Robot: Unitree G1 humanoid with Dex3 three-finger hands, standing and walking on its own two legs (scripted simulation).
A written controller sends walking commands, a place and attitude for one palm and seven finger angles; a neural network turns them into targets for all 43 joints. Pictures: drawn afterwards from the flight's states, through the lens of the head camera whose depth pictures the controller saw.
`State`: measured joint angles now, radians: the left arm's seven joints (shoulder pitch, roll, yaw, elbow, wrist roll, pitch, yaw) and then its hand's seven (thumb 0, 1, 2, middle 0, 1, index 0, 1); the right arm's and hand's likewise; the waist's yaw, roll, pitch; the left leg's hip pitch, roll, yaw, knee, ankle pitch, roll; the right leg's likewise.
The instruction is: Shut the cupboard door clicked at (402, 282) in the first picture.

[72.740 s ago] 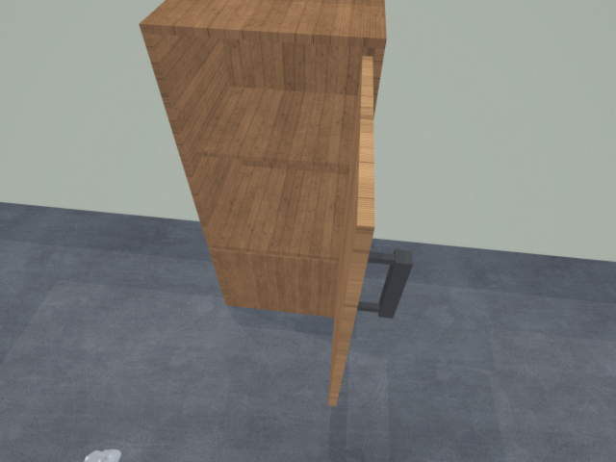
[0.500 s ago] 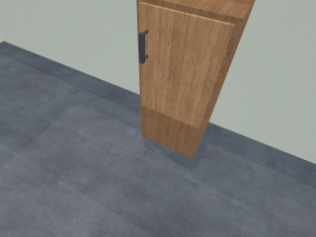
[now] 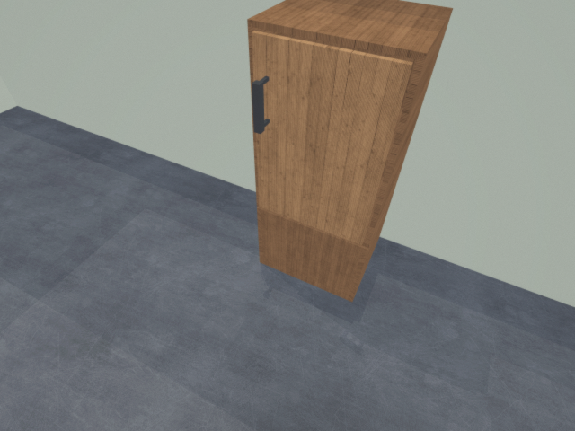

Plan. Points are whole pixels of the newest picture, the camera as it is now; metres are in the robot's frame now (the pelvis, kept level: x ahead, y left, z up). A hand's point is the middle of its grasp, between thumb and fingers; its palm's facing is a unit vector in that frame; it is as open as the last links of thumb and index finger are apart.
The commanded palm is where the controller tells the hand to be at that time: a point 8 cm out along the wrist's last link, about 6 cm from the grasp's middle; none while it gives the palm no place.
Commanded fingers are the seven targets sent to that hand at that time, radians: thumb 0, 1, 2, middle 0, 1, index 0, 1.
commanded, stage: let the arm hang, fingers relaxed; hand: left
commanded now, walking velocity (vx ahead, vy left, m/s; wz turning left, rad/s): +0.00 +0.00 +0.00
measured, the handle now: (262, 104) +0.90 +0.12 +0.02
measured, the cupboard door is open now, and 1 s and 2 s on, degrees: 0 0 0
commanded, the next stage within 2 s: look to check the result in 0.06 s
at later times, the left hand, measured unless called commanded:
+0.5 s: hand out of the picture -0.06 +0.15 -0.18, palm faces +0.03 -0.99 -0.17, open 7.3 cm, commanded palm none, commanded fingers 0.00 0.90 0.90 -0.20 -0.30 -0.20 -0.30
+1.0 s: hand out of the picture -0.01 +0.15 -0.18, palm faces +0.01 -0.99 -0.17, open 7.3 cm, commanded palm none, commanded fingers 0.00 0.90 0.90 -0.20 -0.30 -0.20 -0.30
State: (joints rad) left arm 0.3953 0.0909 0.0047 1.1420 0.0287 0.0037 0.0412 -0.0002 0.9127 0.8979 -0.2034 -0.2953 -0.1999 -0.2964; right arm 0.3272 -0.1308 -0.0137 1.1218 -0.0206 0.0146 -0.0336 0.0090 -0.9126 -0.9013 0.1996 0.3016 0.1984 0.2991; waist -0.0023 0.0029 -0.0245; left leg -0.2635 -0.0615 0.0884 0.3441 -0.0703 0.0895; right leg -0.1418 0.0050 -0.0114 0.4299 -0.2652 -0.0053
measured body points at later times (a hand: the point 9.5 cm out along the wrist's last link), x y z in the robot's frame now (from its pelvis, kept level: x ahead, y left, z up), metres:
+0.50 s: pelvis +0.00 -0.01 +0.00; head +0.00 -0.01 +0.45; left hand -0.06 +0.20 -0.16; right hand -0.04 -0.23 -0.16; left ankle +0.08 +0.06 -0.74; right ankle -0.02 -0.12 -0.74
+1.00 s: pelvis +0.02 -0.01 +0.00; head +0.03 -0.01 +0.45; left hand -0.01 +0.20 -0.16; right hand +0.01 -0.23 -0.16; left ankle +0.08 +0.05 -0.74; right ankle -0.02 -0.12 -0.74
